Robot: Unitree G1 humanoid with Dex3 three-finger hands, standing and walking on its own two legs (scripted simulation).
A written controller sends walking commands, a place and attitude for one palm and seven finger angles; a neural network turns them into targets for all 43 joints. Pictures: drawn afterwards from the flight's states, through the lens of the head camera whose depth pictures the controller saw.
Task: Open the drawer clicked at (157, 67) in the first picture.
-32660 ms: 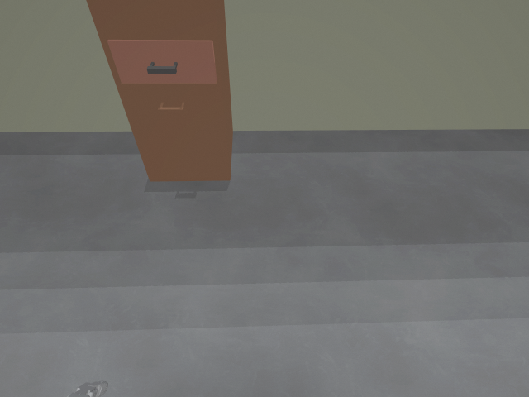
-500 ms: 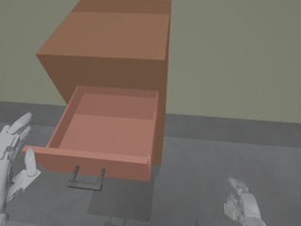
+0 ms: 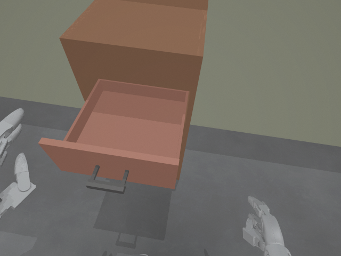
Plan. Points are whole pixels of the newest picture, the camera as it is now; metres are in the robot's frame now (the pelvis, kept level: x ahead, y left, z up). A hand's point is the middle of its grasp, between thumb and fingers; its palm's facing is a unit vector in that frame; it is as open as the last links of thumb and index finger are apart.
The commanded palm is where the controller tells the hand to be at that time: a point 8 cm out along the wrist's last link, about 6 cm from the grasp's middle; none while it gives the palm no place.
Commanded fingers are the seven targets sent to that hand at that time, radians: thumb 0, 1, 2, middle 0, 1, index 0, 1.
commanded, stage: step back with the hand held close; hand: left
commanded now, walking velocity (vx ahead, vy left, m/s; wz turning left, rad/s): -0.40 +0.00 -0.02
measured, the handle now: (108, 179) +0.32 +0.20 -0.11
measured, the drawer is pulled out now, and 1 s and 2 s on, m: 0.29 0.29 0.29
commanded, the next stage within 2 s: stop stepping back and stand still in 0.62 s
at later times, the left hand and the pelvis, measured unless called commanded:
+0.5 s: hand (29, 208) +0.16 +0.22 +0.17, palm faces +0.21 -0.84 -0.49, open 7.4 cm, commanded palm +0.09 +0.27 +0.18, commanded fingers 0.00 0.90 0.90 -0.20 -0.30 -0.20 -0.30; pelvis -0.06 -0.01 +0.01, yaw -3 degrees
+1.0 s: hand out of the picture +0.01 +0.16 +0.14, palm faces +0.31 -0.83 -0.47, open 7.4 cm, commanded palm -0.07 +0.22 +0.18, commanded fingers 0.00 0.90 0.90 -0.20 -0.30 -0.20 -0.30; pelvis -0.19 -0.07 +0.00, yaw +2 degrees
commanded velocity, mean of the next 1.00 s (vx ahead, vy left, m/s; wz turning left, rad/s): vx -0.22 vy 0.05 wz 0.01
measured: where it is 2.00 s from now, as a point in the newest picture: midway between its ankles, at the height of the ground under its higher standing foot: outside the picture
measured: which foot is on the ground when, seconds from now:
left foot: down 0.00-0.68, up 0.70-0.94, down 0.96-1.00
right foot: down 0.00-0.26, up 0.28-0.60, down 0.62-1.00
